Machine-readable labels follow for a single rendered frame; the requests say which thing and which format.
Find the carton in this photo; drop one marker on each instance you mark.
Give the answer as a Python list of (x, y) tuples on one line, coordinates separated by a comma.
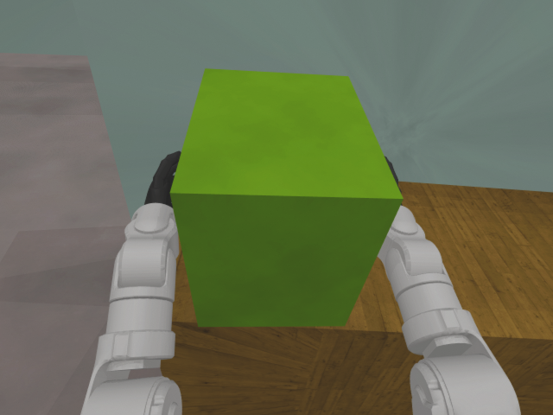
[(282, 199)]

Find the right robot forearm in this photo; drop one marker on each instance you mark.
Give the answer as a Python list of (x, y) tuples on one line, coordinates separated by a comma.
[(435, 324)]

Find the pedestal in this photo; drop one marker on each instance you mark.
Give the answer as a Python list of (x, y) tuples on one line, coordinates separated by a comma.
[(497, 248)]

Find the robot right hand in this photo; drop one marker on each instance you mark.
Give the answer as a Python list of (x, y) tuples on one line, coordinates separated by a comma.
[(393, 172)]

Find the robot left hand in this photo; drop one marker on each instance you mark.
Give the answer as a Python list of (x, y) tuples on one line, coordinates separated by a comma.
[(159, 189)]

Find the robot right upper arm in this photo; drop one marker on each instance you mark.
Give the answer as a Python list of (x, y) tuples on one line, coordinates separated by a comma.
[(469, 384)]

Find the robot left upper arm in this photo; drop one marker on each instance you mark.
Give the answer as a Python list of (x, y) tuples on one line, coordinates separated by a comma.
[(141, 396)]

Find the left robot forearm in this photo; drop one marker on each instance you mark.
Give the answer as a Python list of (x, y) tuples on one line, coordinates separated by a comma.
[(138, 333)]

